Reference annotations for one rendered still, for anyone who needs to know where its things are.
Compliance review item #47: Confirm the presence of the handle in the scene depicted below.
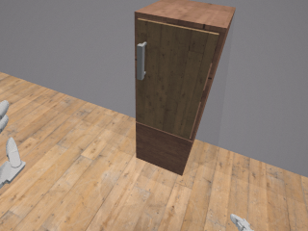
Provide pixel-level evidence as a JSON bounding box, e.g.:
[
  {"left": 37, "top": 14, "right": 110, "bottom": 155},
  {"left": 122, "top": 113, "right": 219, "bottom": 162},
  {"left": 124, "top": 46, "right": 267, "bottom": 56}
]
[{"left": 137, "top": 41, "right": 147, "bottom": 80}]

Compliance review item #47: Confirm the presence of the right robot hand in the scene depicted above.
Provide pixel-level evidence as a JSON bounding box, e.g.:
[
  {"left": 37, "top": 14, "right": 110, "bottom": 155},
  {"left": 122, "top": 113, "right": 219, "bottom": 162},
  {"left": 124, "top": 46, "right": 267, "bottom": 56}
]
[{"left": 230, "top": 214, "right": 254, "bottom": 231}]

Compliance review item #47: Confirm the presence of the left robot hand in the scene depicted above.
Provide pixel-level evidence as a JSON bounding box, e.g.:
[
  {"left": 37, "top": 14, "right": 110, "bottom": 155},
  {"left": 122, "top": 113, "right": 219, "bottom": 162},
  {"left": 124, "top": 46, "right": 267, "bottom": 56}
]
[{"left": 0, "top": 100, "right": 26, "bottom": 189}]

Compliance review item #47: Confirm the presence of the cupboard door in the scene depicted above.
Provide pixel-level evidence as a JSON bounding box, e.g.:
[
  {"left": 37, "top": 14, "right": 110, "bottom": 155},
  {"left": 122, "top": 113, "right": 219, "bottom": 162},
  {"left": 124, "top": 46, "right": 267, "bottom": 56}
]
[{"left": 137, "top": 18, "right": 219, "bottom": 140}]

